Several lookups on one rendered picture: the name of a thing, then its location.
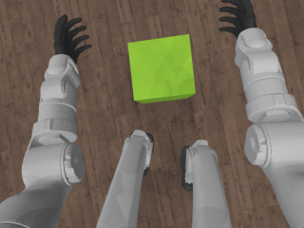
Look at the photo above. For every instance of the left robot forearm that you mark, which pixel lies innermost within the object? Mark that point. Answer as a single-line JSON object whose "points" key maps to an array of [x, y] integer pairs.
{"points": [[58, 104]]}

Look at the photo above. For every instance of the robot left foot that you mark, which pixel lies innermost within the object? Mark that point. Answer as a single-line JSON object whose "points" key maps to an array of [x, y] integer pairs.
{"points": [[152, 140]]}

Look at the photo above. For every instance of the right robot forearm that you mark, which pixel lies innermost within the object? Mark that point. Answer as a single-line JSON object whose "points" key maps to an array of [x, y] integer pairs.
{"points": [[267, 96]]}

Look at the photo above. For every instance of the right robot thigh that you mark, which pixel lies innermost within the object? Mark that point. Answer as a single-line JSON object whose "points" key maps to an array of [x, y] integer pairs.
{"points": [[210, 209]]}

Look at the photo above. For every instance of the carton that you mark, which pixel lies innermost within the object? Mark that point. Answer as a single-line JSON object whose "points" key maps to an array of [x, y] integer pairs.
{"points": [[162, 69]]}

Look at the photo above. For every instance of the left robot hand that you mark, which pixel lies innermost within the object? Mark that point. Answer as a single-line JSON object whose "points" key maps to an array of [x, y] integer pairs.
{"points": [[63, 43]]}

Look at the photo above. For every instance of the right robot hand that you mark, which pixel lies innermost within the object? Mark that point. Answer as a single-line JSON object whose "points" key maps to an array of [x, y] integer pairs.
{"points": [[245, 17]]}

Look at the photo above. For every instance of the left robot upper arm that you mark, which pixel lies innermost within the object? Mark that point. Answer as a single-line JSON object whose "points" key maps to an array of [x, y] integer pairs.
{"points": [[49, 173]]}

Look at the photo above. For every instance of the right robot upper arm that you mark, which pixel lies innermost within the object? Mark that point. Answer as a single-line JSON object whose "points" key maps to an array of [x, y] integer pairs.
{"points": [[277, 147]]}

